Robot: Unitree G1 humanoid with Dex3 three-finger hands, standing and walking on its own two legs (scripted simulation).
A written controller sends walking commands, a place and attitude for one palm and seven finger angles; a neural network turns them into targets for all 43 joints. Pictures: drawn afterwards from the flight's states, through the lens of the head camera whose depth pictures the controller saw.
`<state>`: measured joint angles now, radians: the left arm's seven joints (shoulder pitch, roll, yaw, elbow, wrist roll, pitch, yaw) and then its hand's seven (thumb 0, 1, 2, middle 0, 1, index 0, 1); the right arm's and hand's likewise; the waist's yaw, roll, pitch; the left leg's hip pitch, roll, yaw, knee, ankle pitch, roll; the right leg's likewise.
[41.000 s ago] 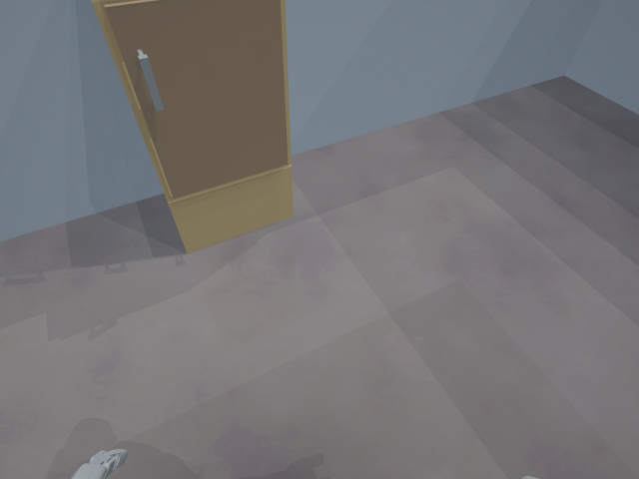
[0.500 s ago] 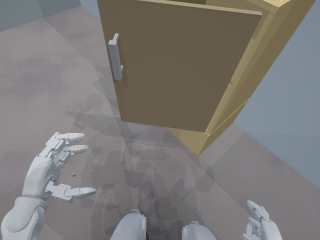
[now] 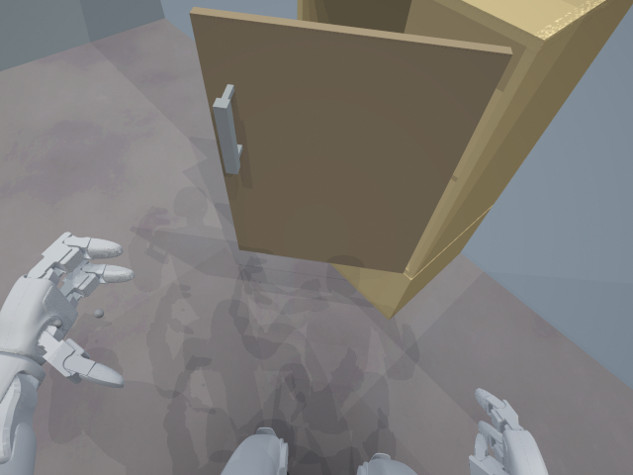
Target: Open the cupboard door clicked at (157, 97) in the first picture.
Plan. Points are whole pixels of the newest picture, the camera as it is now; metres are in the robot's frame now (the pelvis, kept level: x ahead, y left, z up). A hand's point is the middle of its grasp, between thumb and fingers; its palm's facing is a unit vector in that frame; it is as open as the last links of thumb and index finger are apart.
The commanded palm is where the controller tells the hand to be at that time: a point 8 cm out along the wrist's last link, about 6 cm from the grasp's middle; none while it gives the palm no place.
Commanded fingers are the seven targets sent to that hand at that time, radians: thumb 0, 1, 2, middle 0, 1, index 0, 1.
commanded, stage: raise the hand with hooked fingers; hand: left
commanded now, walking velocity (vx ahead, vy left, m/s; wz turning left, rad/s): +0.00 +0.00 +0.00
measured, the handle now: (231, 131) +0.61 +0.19 +0.03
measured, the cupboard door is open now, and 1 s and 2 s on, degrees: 40 40 40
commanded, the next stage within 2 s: move the hooked fingers beside the handle in 0.54 s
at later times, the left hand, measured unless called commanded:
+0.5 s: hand (109, 309) +0.28 +0.26 +0.05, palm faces -0.06 -1.00 -0.07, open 14.0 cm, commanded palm +0.26 +0.31 +0.05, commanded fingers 0.00 -0.50 0.30 -0.30 -1.20 -0.30 -1.20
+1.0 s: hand (129, 257) +0.35 +0.26 +0.05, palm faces -0.08 -1.00 -0.04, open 14.0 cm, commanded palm +0.33 +0.31 +0.05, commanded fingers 0.00 -0.50 0.30 -0.30 -1.20 -0.30 -1.20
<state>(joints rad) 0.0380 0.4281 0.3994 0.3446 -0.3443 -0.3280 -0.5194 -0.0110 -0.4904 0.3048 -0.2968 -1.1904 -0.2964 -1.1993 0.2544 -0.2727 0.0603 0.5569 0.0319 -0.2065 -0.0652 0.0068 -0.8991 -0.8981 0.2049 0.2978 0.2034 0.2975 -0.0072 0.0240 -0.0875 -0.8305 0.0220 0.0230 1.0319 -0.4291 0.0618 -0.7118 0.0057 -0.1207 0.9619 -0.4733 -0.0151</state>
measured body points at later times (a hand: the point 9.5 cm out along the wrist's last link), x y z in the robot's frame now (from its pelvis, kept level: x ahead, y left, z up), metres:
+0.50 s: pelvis +0.00 -0.01 +0.00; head +0.07 +0.00 +0.44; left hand +0.28 +0.31 +0.06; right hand +0.14 -0.27 -0.08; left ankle +0.04 +0.07 -0.67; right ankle +0.00 -0.12 -0.67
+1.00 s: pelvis -0.01 -0.01 -0.01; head +0.08 +0.01 +0.43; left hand +0.35 +0.31 +0.06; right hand +0.13 -0.27 -0.09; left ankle +0.04 +0.08 -0.67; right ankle +0.00 -0.12 -0.67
